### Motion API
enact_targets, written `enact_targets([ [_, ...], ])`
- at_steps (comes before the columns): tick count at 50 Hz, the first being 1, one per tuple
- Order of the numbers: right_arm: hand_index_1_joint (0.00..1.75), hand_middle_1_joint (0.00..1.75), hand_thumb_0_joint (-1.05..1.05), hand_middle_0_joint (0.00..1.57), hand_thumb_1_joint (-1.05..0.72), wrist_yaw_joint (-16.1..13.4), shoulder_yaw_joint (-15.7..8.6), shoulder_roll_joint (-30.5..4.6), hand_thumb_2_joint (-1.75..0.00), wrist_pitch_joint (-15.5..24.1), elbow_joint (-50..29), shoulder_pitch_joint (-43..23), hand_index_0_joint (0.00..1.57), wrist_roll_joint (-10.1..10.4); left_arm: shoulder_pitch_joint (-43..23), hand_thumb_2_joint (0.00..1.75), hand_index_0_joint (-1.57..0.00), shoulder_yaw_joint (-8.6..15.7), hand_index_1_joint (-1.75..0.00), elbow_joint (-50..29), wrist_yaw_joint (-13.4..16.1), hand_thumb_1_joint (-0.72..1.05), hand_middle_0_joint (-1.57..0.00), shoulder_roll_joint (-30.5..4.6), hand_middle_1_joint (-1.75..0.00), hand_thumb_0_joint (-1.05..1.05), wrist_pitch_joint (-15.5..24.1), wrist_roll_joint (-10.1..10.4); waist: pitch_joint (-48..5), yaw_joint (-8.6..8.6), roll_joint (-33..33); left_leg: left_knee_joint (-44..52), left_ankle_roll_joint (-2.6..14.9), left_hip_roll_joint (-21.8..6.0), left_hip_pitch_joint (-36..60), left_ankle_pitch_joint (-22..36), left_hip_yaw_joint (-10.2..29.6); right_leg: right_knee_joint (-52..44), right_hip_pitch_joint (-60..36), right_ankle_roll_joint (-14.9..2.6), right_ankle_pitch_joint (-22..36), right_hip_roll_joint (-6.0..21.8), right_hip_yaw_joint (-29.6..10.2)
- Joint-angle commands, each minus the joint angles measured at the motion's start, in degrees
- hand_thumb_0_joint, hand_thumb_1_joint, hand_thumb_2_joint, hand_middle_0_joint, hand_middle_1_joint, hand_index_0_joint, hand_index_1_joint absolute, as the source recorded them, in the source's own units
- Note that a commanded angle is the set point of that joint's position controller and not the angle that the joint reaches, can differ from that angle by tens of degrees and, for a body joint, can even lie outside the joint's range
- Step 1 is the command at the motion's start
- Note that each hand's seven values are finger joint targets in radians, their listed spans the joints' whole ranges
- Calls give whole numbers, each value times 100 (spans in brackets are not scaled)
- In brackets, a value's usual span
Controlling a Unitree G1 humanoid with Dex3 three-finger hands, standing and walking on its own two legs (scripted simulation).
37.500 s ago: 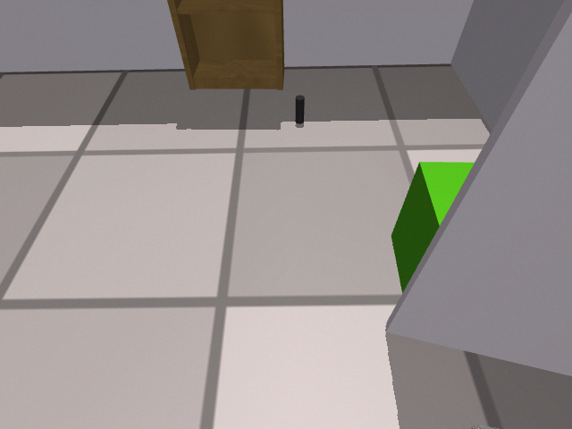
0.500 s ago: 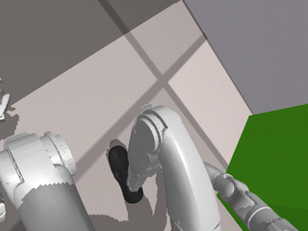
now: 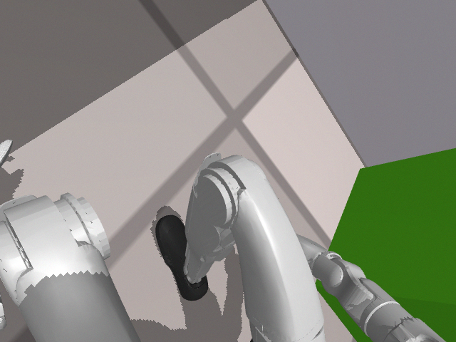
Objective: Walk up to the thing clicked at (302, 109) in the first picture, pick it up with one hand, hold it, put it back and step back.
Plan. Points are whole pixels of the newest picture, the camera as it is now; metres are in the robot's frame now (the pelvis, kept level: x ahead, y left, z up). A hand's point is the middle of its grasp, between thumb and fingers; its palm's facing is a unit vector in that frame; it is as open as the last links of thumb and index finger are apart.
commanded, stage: open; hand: left
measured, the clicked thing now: out of the picture +0.42 +0.25 -0.21
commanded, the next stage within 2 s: withdraw in 0.36 s
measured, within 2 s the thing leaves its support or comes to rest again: rests again in 0.86 s
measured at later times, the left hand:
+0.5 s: hand out of the picture +0.42 +0.23 -0.19, palm faces +0.14 -0.99 +0.02, open 11.7 cm
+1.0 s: hand out of the picture +0.42 +0.31 -0.09, palm faces +0.11 -0.99 -0.12, open 16.3 cm
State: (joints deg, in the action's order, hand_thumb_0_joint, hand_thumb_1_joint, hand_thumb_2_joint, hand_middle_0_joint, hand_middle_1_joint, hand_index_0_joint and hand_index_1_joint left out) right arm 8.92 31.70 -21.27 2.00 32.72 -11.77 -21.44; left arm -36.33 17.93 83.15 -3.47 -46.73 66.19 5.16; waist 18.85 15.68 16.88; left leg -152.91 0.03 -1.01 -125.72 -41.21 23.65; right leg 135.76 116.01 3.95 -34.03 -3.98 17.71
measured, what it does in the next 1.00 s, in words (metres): stands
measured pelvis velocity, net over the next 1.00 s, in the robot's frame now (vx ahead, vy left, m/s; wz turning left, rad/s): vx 0.00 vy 0.00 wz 0.04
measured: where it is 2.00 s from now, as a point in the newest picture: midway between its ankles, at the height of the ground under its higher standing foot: (138, 306)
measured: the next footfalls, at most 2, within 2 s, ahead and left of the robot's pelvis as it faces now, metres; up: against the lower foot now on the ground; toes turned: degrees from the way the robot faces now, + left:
none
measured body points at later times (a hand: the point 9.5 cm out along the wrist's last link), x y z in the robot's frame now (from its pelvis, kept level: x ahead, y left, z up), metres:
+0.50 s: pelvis +0.00 +0.00 +0.00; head +0.22 +0.21 +0.32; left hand +0.41 +0.29 -0.18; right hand +0.17 -0.23 -0.02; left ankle +0.08 +0.12 -0.25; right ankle +0.15 -0.12 -0.25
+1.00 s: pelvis +0.00 +0.00 +0.02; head +0.19 +0.18 +0.39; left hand +0.41 +0.37 -0.08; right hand +0.19 -0.24 -0.02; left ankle +0.08 +0.12 -0.25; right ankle +0.15 -0.12 -0.25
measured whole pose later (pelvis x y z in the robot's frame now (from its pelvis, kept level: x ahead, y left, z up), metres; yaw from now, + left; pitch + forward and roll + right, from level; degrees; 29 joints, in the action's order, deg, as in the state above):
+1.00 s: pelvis +0.00 +0.00 +0.02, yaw +2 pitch +18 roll -17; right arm 6.3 20.7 -19.6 -2.4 33.2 -3.3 -11.8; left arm -38.4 18.2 68.6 -13.7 -46.0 44.7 2.8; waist 7.6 12.0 8.6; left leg -146.8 1.8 -2.2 -127.5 -40.1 16.8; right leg 133.3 118.7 2.9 -35.1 -2.6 13.3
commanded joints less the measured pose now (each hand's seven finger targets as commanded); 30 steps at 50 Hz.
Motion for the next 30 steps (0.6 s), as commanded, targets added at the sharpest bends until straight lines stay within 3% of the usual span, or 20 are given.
enact_targets([
  [1, 30, 30, 0, 20, -89, -145, -732, -2138, -90, -61, -19, 162, 20, 0, -1194, 58, -79, -13, -72, -725, -29, -5, -81, -575, -71, 0, 407, 15, -3019, 758, -3183, 1989, -162, -303, 2140, 534, -563, -943, -1376, -422, 879, -286, 448],
  [5, 30, 30, 0, 20, -89, -142, -735, -2124, -90, -47, -56, 113, 20, 27, -1216, 52, -73, 41, -66, -648, -3, -15, -75, -593, -64, 0, 352, 30, -2873, 733, -3074, 2030, -132, -301, 1990, 260, -557, -996, -1266, -424, 661, -291, 451],
  [14, 30, 30, 0, 20, -89, -134, -748, -2141, -90, -45, -38, 177, 20, 15, -1243, 48, -62, -43, -56, -738, -19, -11, -65, -531, -54, 0, 396, -3, -2966, 803, -3225, 2082, -178, -325, 2195, 399, -475, -919, -1279, -421, 789, -290, 486],
  [17, 30, 30, 0, 20, -89, -140, -738, -2125, -90, -42, -23, 189, 20, 6, -1199, 44, -54, -9, -49, -776, -2, -11, -57, -542, -47, 0, 396, 1, -3079, 745, -3217, 2005, -183, -331, 2297, 734, -502, -896, -1372, -416, 1031, -285, 457],
  [23, 30, 30, 0, 20, -89, -129, -726, -2137, -90, -78, -45, 173, 20, -4, -1197, 43, -50, 40, -45, -721, 58, -10, -53, -576, -43, 0, 403, -24, -2918, 764, -3278, 2087, -193, -327, 2199, 597, -474, -891, -1324, -424, 913, -277, 489],
  [24, 30, 30, 0, 20, -89, -127, -712, -2115, -90, -76, -55, 152, 20, -5, -1189, 40, -43, 27, -43, -706, 59, -16, -46, -587, -41, 0, 393, -37, -2918, 758, -3258, 2081, -184, -330, 2209, 608, -490, -899, -1339, -428, 909, -277, 479],
  [26, 30, 30, 0, 20, -89, -140, -708, -2113, -90, -97, -64, 163, 20, 2, -1216, 36, -36, 16, -36, -764, 24, -15, -39, -708, -34, 0, 400, -79, -2977, 755, -3289, 2050, -173, -335, 2220, 641, -523, -901, -1376, -424, 929, -281, 453],
  [30, 30, 30, 0, 20, -89, -198, -737, -2127, -90, -143, -71, 254, 20, 38, -1301, 29, -31, 310, -30, -1165, -99, -22, -34, -1157, -27, 0, 343, -45, -3255, 613, -3504, 2038, -154, -365, 2319, 748, -601, -895, -1536, -431, 995, -282, 370],
])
